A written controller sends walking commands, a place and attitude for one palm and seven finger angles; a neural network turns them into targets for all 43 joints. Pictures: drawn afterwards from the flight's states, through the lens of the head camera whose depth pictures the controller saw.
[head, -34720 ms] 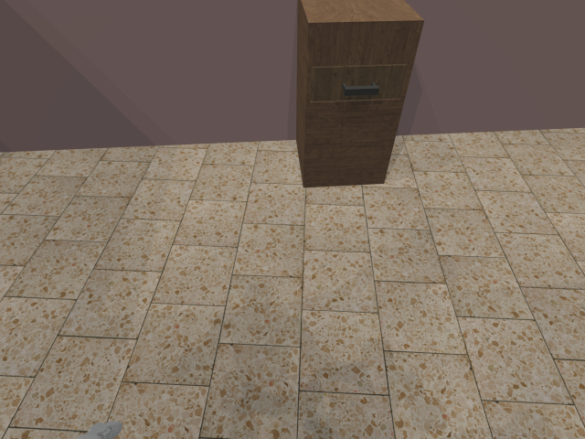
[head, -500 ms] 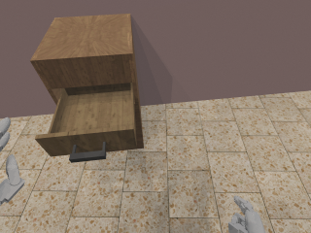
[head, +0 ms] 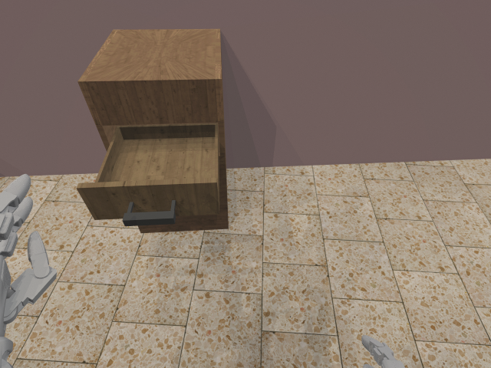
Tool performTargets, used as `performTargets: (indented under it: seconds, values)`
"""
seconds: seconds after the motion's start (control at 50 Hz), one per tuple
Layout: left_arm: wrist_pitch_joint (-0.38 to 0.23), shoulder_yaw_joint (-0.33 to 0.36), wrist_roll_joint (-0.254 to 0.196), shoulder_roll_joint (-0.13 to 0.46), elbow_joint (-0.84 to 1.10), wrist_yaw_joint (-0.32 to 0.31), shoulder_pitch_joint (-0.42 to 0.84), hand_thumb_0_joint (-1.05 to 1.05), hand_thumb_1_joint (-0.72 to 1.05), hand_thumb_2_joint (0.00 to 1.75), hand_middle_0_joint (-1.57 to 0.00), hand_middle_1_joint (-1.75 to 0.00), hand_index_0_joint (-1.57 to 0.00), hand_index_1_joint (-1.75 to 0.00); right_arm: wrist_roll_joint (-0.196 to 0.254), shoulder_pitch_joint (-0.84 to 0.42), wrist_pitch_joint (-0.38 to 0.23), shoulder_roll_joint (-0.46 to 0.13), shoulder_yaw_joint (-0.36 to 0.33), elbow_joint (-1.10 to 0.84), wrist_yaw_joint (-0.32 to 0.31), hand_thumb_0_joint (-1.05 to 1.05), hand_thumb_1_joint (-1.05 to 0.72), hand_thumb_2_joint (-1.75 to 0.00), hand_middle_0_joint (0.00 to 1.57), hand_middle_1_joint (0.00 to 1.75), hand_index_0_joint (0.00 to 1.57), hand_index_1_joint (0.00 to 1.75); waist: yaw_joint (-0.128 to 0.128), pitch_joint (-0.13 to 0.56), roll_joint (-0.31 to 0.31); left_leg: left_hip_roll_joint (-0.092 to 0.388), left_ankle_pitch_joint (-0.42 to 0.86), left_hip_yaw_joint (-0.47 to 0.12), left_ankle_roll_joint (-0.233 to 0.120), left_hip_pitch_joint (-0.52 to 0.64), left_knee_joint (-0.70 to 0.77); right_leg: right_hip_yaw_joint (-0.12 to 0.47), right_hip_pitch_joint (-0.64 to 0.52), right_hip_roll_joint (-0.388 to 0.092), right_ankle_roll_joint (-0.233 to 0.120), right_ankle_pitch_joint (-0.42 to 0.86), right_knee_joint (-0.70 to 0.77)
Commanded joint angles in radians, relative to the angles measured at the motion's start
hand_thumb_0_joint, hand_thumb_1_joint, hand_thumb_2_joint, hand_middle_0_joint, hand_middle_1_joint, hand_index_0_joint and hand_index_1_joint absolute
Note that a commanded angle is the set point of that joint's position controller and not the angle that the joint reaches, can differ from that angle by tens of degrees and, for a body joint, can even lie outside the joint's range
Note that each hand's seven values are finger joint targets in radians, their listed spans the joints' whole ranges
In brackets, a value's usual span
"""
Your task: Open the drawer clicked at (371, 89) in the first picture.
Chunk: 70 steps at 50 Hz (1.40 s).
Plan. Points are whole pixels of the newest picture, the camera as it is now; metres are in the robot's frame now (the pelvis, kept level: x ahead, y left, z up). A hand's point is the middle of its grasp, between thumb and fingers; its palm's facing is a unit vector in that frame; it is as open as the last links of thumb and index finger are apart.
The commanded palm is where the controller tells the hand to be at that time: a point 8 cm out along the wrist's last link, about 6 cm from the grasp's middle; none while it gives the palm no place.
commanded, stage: stop stepping back and stand still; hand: left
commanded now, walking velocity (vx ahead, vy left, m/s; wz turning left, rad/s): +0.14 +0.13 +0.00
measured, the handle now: (151, 211) +0.56 +0.31 -0.20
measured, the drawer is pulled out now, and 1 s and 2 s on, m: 0.29 0.29 0.29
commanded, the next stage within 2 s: let the arm hang, fingers relaxed in 0.26 s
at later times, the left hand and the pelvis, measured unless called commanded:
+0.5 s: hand (97, 322) +0.20 +0.26 -0.03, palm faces +0.16 -0.90 -0.41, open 7.4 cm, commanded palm none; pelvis +0.01 +0.02 -0.01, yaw +1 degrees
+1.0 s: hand out of the picture -0.03 +0.21 -0.17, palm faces +0.02 -0.97 -0.24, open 7.3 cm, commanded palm none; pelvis +0.00 +0.02 +0.01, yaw +0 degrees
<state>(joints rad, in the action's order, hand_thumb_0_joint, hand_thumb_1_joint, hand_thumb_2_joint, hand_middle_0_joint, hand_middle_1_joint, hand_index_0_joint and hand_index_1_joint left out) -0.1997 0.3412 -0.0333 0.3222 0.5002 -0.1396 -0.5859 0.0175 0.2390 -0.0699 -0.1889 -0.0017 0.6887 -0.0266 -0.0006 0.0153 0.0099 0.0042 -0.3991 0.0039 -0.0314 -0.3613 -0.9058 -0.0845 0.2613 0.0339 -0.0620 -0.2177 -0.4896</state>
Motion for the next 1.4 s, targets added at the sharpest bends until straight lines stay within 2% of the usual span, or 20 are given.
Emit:
performTargets:
  seconds: [0.0, 0.04, 0.1, 0.14, 0.16, 0.2, 0.26, 0.32, 0.34, 0.36, 0.38, 0.42, 0.44, 0.46, 0.52, 0.6, 0.64, 0.74, 0.94, 1.38]
  values:
    - [-0.072, 0.114, 0.007, 0.216, 0.296, -0.012, 0.029, 0.00, 0.90, 0.90, -0.20, -0.30, -0.20, -0.30, -0.008, -0.126, -0.059, -0.106, -0.041, -0.198, -0.029, 0.00, -0.90, -0.90, 0.20, 0.30, 0.20, 0.30, 0.033, 0.031, -0.128, 0.000, 0.026, 0.040, -0.006, 0.013, 0.072, 0.294, 0.072, -0.285, -0.058, -0.381, 0.358]
    - [-0.069, 0.114, 0.017, 0.223, 0.349, -0.031, -0.003, 0.00, 0.90, 0.90, -0.20, -0.30, -0.20, -0.30, -0.012, -0.132, -0.078, -0.099, -0.035, -0.210, -0.043, 0.00, -0.90, -0.90, 0.20, 0.30, 0.20, 0.30, 0.018, 0.036, -0.134, -0.009, -0.011, 0.068, -0.025, 0.094, 0.259, 0.280, 0.067, -0.279, -0.058, -0.394, 0.353]
    - [-0.078, 0.123, 0.016, 0.230, 0.399, -0.047, -0.053, 0.00, 0.90, 0.90, -0.20, -0.30, -0.20, -0.30, -0.021, -0.100, -0.103, -0.110, -0.029, -0.216, -0.059, 0.00, -0.90, -0.90, 0.20, 0.30, 0.20, 0.30, 0.028, 0.026, 0.046, 0.005, 0.000, 0.038, -0.045, 0.193, 0.593, 0.219, 0.030, -0.196, -0.019, -0.355, 0.203]
    - [-0.095, 0.135, 0.022, 0.224, 0.417, -0.051, -0.047, 0.00, 0.90, 0.90, -0.20, -0.30, -0.20, -0.30, -0.029, -0.101, -0.112, -0.139, -0.042, -0.231, -0.051, 0.00, -0.90, -0.90, 0.20, 0.30, 0.20, 0.30, 0.012, 0.004, 0.336, 0.236, -0.107, -0.302, -0.132, 0.174, 0.728, 0.066, 0.107, -0.025, 0.043, -0.244, -0.169]
    - [-0.088, 0.148, 0.023, 0.231, 0.386, -0.053, -0.065, 0.00, 0.90, 0.90, -0.20, -0.30, -0.20, -0.30, -0.020, -0.085, -0.117, -0.107, -0.046, -0.229, -0.049, 0.00, -0.90, -0.90, 0.20, 0.30, 0.20, 0.30, 0.023, 0.011, 0.278, 0.295, 0.045, -0.317, -0.159, 0.178, 0.711, 0.028, 0.150, -0.016, 0.062, -0.263, -0.325]
    - [-0.079, 0.181, 0.012, 0.245, 0.337, -0.047, -0.066, 0.00, 0.90, 0.90, -0.20, -0.30, -0.20, -0.30, -0.011, -0.080, -0.124, -0.096, -0.040, -0.196, -0.043, 0.00, -0.90, -0.90, 0.20, 0.30, 0.20, 0.30, 0.027, -0.031, 0.177, 0.270, 0.107, -0.262, -0.153, 0.124, 0.693, 0.064, 0.174, -0.042, 0.063, -0.247, -0.400]
    - [-0.055, 0.147, -0.003, 0.189, 0.253, -0.037, -0.111, 0.00, 0.90, 0.90, -0.20, -0.30, -0.20, -0.30, 0.007, -0.082, -0.124, -0.119, -0.041, -0.189, -0.034, 0.00, -0.90, -0.90, 0.20, 0.30, 0.20, 0.30, 0.018, -0.023, 0.082, 0.215, 0.440, -0.094, -0.098, 0.168, 0.569, 0.007, 0.066, -0.044, 0.073, -0.172, -0.111]
    - [-0.068, 0.127, 0.002, 0.185, 0.243, -0.021, -0.064, 0.00, 0.90, 0.90, -0.20, -0.30, -0.20, -0.30, 0.006, -0.096, -0.109, -0.143, -0.040, -0.187, -0.030, 0.00, -0.90, -0.90, 0.20, 0.30, 0.20, 0.30, 0.024, -0.032, 0.079, 0.178, 0.393, -0.087, -0.059, 0.074, 0.506, 0.007, -0.131, -0.044, 0.073, 0.042, 0.115]
    - [0.122, -0.204, 0.119, 0.032, -0.539, 0.100, 0.052, 0.00, 0.90, 0.90, -0.20, -0.30, -0.20, -0.30, -0.024, -0.112, -0.093, -0.251, -0.095, -0.005, 0.036, 0.00, -0.90, -0.90, 0.20, 0.30, 0.20, 0.30, 0.016, 0.019, -0.058, 0.078, 0.425, -0.008, -0.008, -0.066, 0.250, 0.129, -0.160, -0.208, 0.029, 0.526, -0.021]
    - [0.177, -0.216, 0.100, 0.021, -0.580, 0.123, 0.031, 0.00, 0.90, 0.90, -0.20, -0.30, -0.20, -0.30, -0.008, 0.003, -0.049, -0.136, -0.083, -0.016, 0.035, 0.00, -0.90, -0.90, 0.20, 0.30, 0.20, 0.30, 0.032, 0.146, -0.121, 0.056, 0.353, 0.001, 0.019, 0.005, 0.230, 0.216, -0.181, -0.280, -0.026, 0.753, -0.056]
    - [0.188, -0.210, 0.091, 0.041, -0.582, 0.130, 0.057, 0.00, 0.90, 0.90, -0.20, -0.30, -0.20, -0.30, -0.001, 0.050, -0.020, -0.124, -0.063, -0.025, 0.040, 0.00, -0.90, -0.90, 0.20, 0.30, 0.20, 0.30, 0.049, 0.151, -0.116, 0.034, 0.265, 0.009, 0.033, 0.058, 0.260, 0.178, -0.123, -0.297, -0.047, 0.637, -0.064]
    - [0.202, -0.244, 0.077, 0.007, -0.659, 0.127, 0.170, 0.00, 0.90, 0.90, -0.20, -0.30, -0.20, -0.30, -0.021, 0.043, 0.013, -0.129, -0.054, -0.013, 0.035, 0.00, -0.90, -0.90, 0.20, 0.30, 0.20, 0.30, 0.035, 0.081, -0.221, 0.056, 0.291, -0.045, 0.003, 0.098, 0.307, 0.135, 0.047, -0.201, -0.014, 0.176, -0.029]
    - [0.204, -0.252, 0.077, 0.005, -0.722, 0.124, 0.195, 0.00, 0.90, 0.90, -0.20, -0.30, -0.20, -0.30, -0.034, 0.028, 0.022, -0.140, -0.048, -0.010, 0.034, 0.00, -0.90, -0.90, 0.20, 0.30, 0.20, 0.30, 0.025, 0.055, -0.238, 0.063, 0.336, -0.064, -0.013, 0.091, 0.322, 0.126, 0.039, -0.182, -0.002, 0.139, -0.038]
    - [0.207, -0.258, 0.079, 0.010, -0.780, 0.120, 0.222, 0.00, 0.90, 0.90, -0.20, -0.30, -0.20, -0.30, -0.039, 0.013, 0.027, -0.139, -0.046, -0.011, 0.034, 0.00, -0.90, -0.90, 0.20, 0.30, 0.20, 0.30, 0.021, 0.026, -0.257, 0.070, 0.392, -0.080, -0.019, 0.088, 0.339, 0.124, 0.021, -0.170, 0.001, 0.185, -0.049]
    - [0.221, -0.269, 0.071, 0.005, -0.961, 0.112, 0.269, 0.00, 0.90, 0.90, -0.20, -0.30, -0.20, -0.30, -0.046, -0.006, 0.038, -0.138, -0.032, 0.037, 0.020, 0.00, -0.90, -0.90, 0.20, 0.30, 0.20, 0.30, 0.007, 0.005, -0.084, 0.099, 0.554, -0.125, -0.030, 0.121, 0.439, 0.118, -0.046, -0.127, 0.029, 0.214, -0.057]
    - [0.227, -0.288, 0.059, 0.003, -1.188, 0.109, 0.261, 0.00, 0.90, 0.90, -0.20, -0.30, -0.20, -0.30, -0.039, 0.001, 0.051, -0.117, -0.011, 0.119, 0.007, 0.00, -0.90, -0.90, 0.20, 0.30, 0.20, 0.30, -0.009, -0.029, 0.154, 0.095, 0.414, -0.087, -0.027, 0.114, 0.521, 0.107, -0.115, -0.108, 0.040, 0.069, 0.014]
    - [0.221, -0.296, 0.055, -0.005, -1.280, 0.112, 0.241, 0.00, 0.90, 0.90, -0.20, -0.30, -0.20, -0.30, -0.034, 0.017, 0.054, -0.100, -0.006, 0.156, 0.003, 0.00, -0.90, -0.90, 0.20, 0.30, 0.20, 0.30, -0.010, -0.033, 0.164, 0.080, 0.294, -0.068, -0.022, 0.115, 0.533, 0.115, -0.130, -0.115, 0.029, 0.054, 0.054]
    - [0.214, -0.302, 0.055, -0.041, -1.402, 0.113, 0.245, 0.00, 0.90, 0.90, -0.20, -0.30, -0.20, -0.30, -0.033, 0.080, 0.066, -0.072, -0.014, 0.225, -0.004, 0.00, -0.90, -0.90, 0.20, 0.30, 0.20, 0.30, 0.001, -0.057, 0.112, 0.086, 0.179, -0.074, -0.026, 0.119, 0.566, 0.100, -0.129, -0.121, 0.021, 0.036, 0.106]
    - [0.207, -0.327, 0.046, -0.061, -1.561, 0.104, 0.228, 0.00, 0.90, 0.90, -0.20, -0.30, -0.20, -0.30, -0.026, 0.150, 0.068, -0.054, -0.004, 0.349, -0.012, 0.00, -0.90, -0.90, 0.20, 0.30, 0.20, 0.30, 0.008, -0.103, -0.035, 0.091, 0.261, -0.062, -0.025, 0.169, 0.579, 0.100, -0.104, -0.140, 0.021, 0.072, 0.138]
    - [0.195, -0.319, 0.048, -0.127, -1.622, 0.093, 0.195, 0.00, 0.90, 0.90, -0.20, -0.30, -0.20, -0.30, -0.029, 0.195, 0.063, 0.024, -0.013, 0.434, -0.017, 0.00, -0.90, -0.90, 0.20, 0.30, 0.20, 0.30, 0.008, -0.145, -0.002, 0.084, 0.187, -0.051, -0.021, 0.142, 0.596, 0.105, -0.066, -0.130, 0.018, 0.015, 0.147]
